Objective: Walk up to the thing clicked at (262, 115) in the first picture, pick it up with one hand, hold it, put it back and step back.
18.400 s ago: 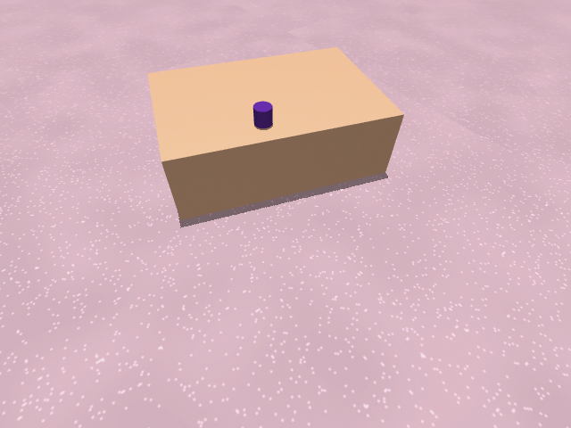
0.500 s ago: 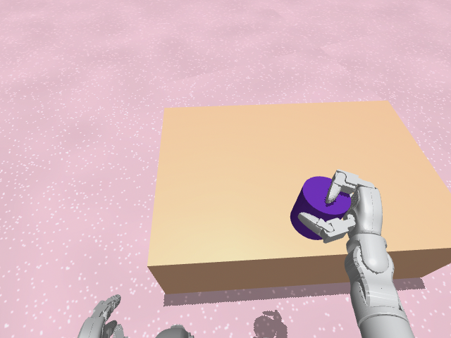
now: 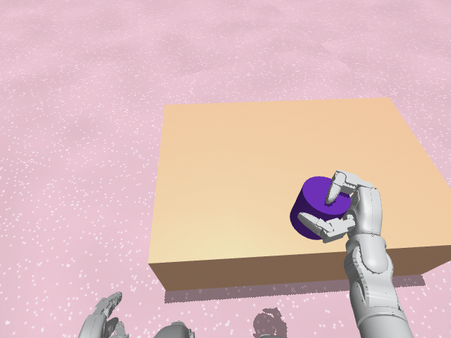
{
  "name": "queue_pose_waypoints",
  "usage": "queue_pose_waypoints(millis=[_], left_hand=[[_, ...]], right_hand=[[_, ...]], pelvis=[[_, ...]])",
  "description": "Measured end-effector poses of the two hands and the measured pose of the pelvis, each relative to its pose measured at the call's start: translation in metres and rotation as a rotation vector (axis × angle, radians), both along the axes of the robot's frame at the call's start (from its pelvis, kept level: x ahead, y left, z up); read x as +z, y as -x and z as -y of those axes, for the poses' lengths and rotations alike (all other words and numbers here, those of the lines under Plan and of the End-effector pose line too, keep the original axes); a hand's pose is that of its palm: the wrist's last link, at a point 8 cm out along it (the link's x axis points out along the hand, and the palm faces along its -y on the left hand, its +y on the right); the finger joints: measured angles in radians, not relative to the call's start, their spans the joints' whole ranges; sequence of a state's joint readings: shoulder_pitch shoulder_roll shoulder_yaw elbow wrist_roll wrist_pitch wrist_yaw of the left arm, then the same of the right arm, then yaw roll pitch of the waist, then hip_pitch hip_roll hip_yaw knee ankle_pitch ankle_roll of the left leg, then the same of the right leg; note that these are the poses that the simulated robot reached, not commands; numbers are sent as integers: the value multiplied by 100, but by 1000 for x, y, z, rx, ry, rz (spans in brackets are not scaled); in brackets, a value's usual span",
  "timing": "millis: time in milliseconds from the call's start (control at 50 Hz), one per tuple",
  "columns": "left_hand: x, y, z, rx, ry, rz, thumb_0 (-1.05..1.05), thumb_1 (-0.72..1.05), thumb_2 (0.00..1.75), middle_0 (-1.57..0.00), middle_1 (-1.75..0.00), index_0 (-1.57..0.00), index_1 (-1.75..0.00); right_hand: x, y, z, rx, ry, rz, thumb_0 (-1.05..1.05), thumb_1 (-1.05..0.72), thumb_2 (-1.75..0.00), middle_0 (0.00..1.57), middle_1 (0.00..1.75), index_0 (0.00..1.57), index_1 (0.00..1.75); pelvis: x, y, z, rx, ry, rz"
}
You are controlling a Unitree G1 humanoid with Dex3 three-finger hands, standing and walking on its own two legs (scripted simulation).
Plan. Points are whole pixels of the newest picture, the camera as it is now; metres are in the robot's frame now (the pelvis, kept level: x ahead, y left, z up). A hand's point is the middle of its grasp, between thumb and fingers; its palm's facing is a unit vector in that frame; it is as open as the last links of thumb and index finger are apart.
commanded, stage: hold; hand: right
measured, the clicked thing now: (318, 208) +0.33 -0.17 +0.03
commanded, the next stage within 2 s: crouch in 0.44 s
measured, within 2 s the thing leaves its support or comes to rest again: neither
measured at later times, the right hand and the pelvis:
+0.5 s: hand (325, 202) +0.33 -0.17 +0.05, palm faces +0.17 +0.99 +0.00, open 7.0 cm; pelvis +0.00 +0.00 +0.00, yaw +0 degrees
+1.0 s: hand (314, 204) +0.37 -0.19 -0.04, palm faces +0.18 +0.98 +0.00, open 6.9 cm; pelvis -0.01 +0.00 -0.05, yaw +0 degrees
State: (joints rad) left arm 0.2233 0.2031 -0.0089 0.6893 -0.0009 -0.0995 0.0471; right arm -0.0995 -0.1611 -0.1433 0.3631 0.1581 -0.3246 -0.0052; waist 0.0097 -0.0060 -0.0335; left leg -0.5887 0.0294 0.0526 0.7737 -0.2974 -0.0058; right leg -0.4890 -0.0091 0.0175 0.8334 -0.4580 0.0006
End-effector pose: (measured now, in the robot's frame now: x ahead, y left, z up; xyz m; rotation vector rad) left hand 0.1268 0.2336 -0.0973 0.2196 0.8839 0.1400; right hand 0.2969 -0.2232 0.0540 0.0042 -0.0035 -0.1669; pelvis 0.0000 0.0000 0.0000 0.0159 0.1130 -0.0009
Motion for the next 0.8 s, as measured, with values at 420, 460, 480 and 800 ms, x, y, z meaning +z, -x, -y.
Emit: queue_pose_waypoints(millis=[420, 460, 480, 800], left_hand=[[-1, -1, -1, 1, -1, -3, 1, 91, 88, -19, -29, -20, -28], [-1, -1, -1, 1, -3, -2, 1, 91, 88, -19, -29, -20, -28], [-1, -1, -1, 2, -5, -3, 1, 91, 88, -19, -29, -20, -28], [-11, 3, 2, -6, -14, -37, 1, 91, 89, -19, -29, -21, -29]], right_hand=[[1, 0, 1, 1, 1, 9, 2, 46, -101, 60, 108, 133, 143], [-2, -1, 1, 1, -1, 3, 2, 46, -101, 60, 107, 133, 142], [-3, -1, 1, 1, -1, 1, 2, 46, -101, 61, 107, 132, 142], [-25, -12, 7, -6, -7, -25, 2, 46, -101, 60, 108, 133, 143]], pelvis=[[-1, -2, 0, -2, 0, -4], [-1, -1, 0, -1, -1, -5], [-1, -1, 0, -1, -1, -6], [-9, 0, 4, -2, -2, -50]])
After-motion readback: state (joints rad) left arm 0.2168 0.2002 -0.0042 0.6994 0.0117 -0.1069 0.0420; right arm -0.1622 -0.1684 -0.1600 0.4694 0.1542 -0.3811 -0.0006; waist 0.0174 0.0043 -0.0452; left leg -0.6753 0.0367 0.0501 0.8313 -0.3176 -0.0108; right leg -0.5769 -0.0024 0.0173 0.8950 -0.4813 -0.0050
